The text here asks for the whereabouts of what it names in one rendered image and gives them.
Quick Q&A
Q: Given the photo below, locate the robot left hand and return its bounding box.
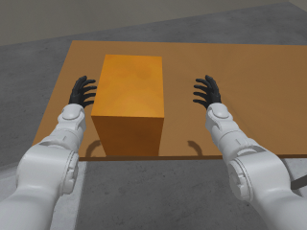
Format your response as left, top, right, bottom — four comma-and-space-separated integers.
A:
68, 76, 97, 108

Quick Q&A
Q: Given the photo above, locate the carton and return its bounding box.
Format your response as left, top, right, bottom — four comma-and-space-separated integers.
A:
90, 54, 165, 156

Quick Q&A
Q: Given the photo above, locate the right robot upper arm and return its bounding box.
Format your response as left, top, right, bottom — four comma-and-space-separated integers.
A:
227, 150, 307, 230

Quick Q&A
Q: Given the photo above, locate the left robot forearm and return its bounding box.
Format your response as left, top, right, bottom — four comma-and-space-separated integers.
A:
15, 103, 86, 188

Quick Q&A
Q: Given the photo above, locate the right robot forearm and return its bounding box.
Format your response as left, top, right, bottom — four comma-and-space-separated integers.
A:
205, 103, 291, 188

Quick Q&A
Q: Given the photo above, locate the left robot upper arm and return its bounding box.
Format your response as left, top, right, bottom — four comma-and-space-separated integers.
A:
0, 144, 80, 230

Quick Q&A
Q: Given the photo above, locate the table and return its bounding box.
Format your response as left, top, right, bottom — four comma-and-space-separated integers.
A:
32, 40, 307, 190

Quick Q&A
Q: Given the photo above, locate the robot right hand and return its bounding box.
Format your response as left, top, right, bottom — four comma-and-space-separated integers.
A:
193, 75, 222, 110

